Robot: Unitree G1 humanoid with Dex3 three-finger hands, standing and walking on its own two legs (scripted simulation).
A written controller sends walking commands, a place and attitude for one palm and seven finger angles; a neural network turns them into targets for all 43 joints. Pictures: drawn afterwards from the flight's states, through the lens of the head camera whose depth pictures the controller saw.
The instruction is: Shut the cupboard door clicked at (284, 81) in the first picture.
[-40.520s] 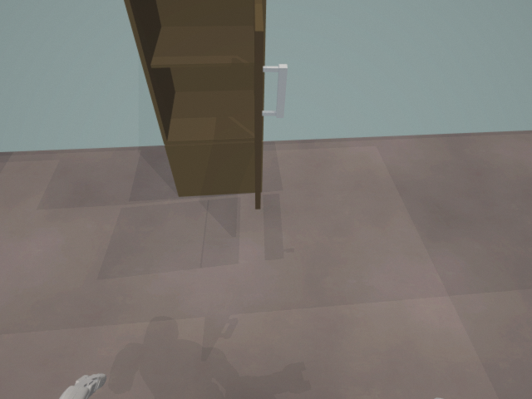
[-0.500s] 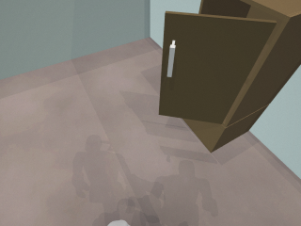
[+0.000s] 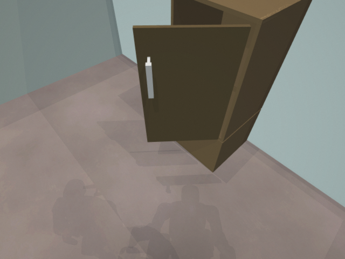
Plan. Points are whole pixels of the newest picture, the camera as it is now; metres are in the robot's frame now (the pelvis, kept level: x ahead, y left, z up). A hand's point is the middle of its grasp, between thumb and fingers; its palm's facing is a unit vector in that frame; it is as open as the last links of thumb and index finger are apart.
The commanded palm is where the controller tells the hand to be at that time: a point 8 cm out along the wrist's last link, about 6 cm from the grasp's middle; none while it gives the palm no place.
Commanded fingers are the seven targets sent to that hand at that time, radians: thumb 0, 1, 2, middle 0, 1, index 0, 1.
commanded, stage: take the last steps up to it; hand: left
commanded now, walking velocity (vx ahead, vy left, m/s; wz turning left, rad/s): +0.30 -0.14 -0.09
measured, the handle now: (149, 78) +0.70 +0.09 +0.01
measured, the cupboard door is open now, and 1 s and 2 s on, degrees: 50 50 50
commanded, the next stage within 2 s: come to a stop and stand still in 0.54 s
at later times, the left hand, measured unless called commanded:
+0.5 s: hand out of the picture +0.12 +0.12 -0.20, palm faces +0.03 -0.99 -0.12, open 7.4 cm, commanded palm none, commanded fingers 0.00 0.90 0.90 -0.20 -0.30 -0.20 -0.30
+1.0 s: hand (150, 196) +0.33 +0.08 -0.17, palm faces +0.02 -0.97 -0.23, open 7.3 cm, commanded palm none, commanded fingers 0.00 0.90 0.90 -0.20 -0.30 -0.20 -0.30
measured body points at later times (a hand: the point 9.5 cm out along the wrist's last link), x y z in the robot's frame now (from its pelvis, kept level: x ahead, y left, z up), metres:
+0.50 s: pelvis +0.15 -0.05 -0.02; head +0.17 -0.02 +0.43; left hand +0.12 +0.17 -0.19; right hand +0.22 -0.28 -0.15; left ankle +0.21 +0.05 -0.74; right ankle +0.04 -0.14 -0.71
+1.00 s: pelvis +0.24 -0.10 +0.00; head +0.29 -0.11 +0.44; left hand +0.33 +0.13 -0.15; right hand +0.27 -0.35 -0.16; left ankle +0.20 +0.01 -0.70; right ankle +0.29 -0.23 -0.74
